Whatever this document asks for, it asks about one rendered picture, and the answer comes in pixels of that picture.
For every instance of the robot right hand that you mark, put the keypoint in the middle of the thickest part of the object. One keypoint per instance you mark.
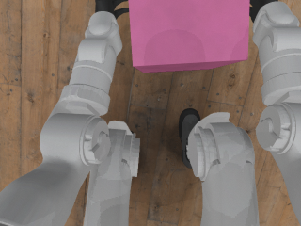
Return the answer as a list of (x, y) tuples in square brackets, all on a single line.
[(256, 6)]

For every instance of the robot left hand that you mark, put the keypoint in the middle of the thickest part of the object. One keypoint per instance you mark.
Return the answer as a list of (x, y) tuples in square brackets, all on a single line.
[(109, 6)]

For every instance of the carton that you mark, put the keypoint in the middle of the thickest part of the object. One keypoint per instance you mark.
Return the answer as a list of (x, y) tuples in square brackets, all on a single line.
[(188, 35)]

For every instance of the left robot upper arm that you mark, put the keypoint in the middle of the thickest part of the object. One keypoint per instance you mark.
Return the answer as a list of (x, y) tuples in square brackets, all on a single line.
[(70, 144)]

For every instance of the right robot forearm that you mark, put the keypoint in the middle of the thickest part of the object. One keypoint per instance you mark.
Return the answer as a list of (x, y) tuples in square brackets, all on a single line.
[(278, 37)]

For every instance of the right robot foot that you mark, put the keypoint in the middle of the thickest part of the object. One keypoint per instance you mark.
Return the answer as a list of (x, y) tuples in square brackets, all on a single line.
[(187, 120)]

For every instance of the right robot upper arm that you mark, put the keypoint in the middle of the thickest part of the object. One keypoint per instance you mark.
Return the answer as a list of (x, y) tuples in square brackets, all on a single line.
[(279, 132)]

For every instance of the robot right thigh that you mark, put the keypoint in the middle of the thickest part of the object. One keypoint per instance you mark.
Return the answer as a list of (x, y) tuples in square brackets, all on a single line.
[(229, 193)]

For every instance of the left robot forearm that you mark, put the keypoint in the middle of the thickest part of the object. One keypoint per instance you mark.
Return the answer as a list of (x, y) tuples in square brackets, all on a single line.
[(93, 69)]

